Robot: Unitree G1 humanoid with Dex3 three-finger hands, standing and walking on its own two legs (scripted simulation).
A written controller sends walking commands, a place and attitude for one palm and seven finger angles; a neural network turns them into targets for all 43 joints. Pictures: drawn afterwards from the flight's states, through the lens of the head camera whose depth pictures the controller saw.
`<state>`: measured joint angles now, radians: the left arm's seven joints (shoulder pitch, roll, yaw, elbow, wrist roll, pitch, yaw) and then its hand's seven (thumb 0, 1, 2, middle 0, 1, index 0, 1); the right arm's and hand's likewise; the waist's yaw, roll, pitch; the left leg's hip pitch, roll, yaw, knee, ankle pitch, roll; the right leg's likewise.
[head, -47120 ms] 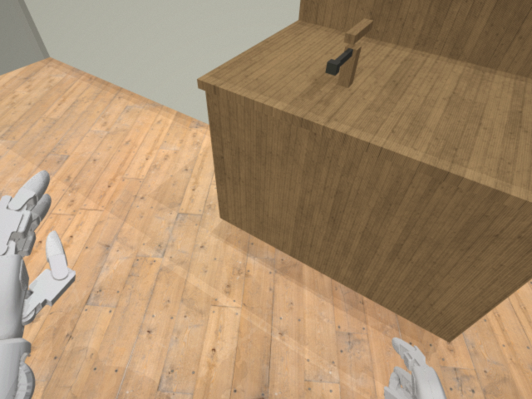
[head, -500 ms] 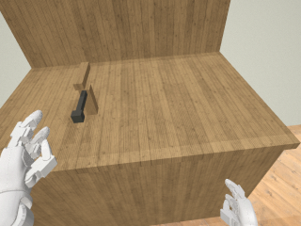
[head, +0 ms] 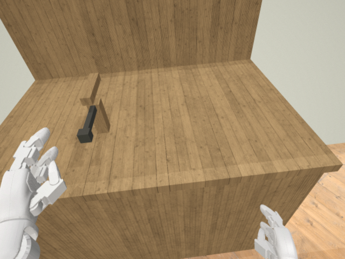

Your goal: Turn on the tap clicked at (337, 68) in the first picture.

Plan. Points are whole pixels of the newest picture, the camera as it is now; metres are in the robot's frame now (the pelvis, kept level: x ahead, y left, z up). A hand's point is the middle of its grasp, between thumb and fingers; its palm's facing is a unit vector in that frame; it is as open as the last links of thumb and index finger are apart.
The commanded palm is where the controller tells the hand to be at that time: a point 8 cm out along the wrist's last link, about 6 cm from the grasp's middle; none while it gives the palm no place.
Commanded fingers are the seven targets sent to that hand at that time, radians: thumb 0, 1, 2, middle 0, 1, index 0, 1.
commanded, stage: reach beside the lever's end, fingers flat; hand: left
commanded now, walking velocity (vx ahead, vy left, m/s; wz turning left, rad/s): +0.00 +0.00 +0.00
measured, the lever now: (85, 135) +0.35 +0.28 +0.12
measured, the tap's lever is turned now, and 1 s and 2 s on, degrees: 0 0 0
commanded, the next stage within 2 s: none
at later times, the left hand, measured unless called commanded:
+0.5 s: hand (67, 170) +0.22 +0.24 +0.16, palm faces +0.43 -0.90 -0.13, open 7.4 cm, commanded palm +0.17 +0.29 +0.16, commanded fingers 0.00 0.90 0.90 -0.19 -0.28 -0.19 -0.28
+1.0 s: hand (67, 162) +0.25 +0.26 +0.15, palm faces +0.45 -0.89 -0.12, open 7.6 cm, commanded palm +0.22 +0.31 +0.15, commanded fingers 0.00 0.90 0.90 -0.17 -0.22 -0.17 -0.22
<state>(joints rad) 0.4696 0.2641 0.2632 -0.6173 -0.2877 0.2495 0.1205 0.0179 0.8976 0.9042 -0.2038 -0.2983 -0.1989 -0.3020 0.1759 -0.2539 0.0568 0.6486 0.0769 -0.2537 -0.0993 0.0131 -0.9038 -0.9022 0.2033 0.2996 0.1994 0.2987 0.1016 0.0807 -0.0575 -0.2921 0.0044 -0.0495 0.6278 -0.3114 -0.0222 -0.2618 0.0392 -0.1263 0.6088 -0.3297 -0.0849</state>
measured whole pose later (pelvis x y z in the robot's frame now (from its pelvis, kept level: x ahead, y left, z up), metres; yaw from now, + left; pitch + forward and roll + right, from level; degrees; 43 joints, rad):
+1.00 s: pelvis +0.00 +0.01 +0.01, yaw -1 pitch -1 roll +0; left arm 0.22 0.26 0.30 -0.27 -0.25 0.17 0.13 0.02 0.90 0.90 -0.18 -0.24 -0.18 -0.25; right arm 0.17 -0.25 0.04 0.67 0.07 -0.20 -0.12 0.01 -0.90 -0.90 0.20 0.30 0.20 0.30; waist 0.07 0.06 -0.03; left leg -0.27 0.00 -0.02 0.56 -0.28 -0.01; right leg -0.26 0.03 -0.10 0.56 -0.30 -0.07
